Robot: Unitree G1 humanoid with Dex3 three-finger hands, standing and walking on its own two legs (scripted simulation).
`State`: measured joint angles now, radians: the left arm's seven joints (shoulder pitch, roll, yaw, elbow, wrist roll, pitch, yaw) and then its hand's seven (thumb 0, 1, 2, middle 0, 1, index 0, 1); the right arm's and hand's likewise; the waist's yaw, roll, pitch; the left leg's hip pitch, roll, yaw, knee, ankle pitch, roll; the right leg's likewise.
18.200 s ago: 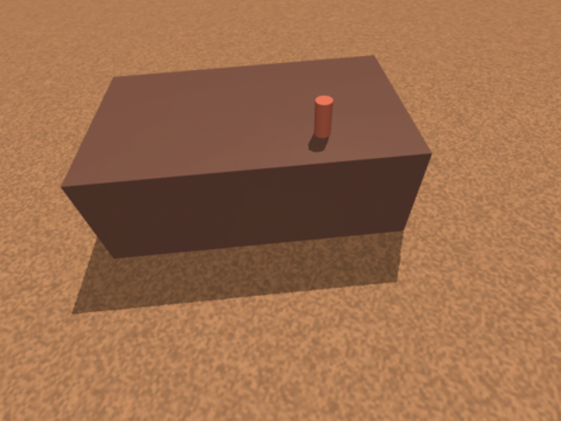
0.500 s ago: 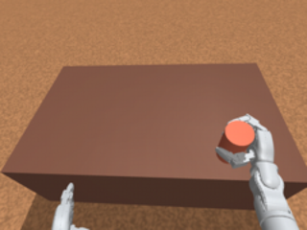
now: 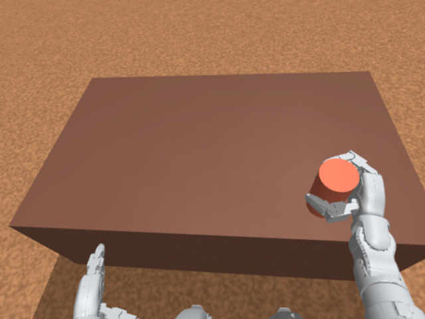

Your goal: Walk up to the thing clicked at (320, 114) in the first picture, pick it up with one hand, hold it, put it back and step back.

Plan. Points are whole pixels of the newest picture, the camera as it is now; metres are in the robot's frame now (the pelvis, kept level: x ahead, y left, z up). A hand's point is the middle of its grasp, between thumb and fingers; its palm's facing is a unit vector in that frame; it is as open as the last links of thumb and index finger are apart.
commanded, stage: crouch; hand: right
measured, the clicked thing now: (329, 191) +0.36 -0.17 +0.02
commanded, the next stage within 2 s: lower in 1.06 s
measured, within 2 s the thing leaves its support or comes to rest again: neither
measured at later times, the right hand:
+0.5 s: hand (318, 172) +0.45 -0.19 -0.06, palm faces +0.17 +0.98 +0.00, open 9.3 cm
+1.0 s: hand (313, 170) +0.49 -0.19 -0.11, palm faces +0.18 +0.98 -0.01, open 9.3 cm
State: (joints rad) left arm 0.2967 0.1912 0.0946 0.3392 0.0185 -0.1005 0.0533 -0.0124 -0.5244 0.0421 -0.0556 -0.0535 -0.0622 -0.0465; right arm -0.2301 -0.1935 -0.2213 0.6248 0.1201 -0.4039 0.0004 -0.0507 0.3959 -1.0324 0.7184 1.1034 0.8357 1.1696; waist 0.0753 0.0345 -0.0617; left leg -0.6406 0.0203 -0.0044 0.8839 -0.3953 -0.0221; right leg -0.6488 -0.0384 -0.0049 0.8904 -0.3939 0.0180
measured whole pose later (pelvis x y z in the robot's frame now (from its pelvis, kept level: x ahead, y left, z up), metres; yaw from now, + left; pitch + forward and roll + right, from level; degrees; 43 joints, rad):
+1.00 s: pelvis +0.00 -0.01 -0.09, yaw +2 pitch +26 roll +4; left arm 0.38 0.26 0.07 -0.12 0.11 -0.02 -0.04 -0.01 -0.50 0.04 -0.06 -0.06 -0.07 -0.04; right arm -0.68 -0.46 -0.50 1.13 -0.01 -0.56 0.01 -0.05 0.40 -1.04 0.73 1.09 0.84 1.16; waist 0.29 0.03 -0.15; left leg -1.20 -0.02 0.04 1.28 -0.53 -0.02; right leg -1.25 -0.08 0.06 1.36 -0.57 0.02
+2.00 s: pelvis -0.03 +0.00 -0.14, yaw +4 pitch +30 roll +7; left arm 0.41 0.31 0.09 -0.35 0.11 -0.07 -0.06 -0.01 -0.54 0.05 -0.07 -0.05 -0.06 -0.05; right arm -0.77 -0.65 -0.59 1.23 -0.06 -0.58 0.05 -0.05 0.39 -1.04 0.71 1.11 0.83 1.18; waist 0.40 0.05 -0.14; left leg -1.46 -0.04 0.07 1.49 -0.56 -0.02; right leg -1.53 -0.09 0.11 1.59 -0.60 0.03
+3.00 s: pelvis -0.03 -0.01 -0.15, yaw +5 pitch +31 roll +7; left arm 0.45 0.32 0.13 -0.36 0.08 -0.07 -0.06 -0.01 -0.54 0.05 -0.07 -0.05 -0.07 -0.06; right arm -0.79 -0.69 -0.63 1.12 -0.07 -0.51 0.08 -0.02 0.48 -0.07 0.15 0.11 0.15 0.11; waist 0.40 0.05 -0.15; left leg -1.50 -0.05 0.07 1.51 -0.56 -0.02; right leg -1.56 -0.09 0.11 1.62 -0.61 0.03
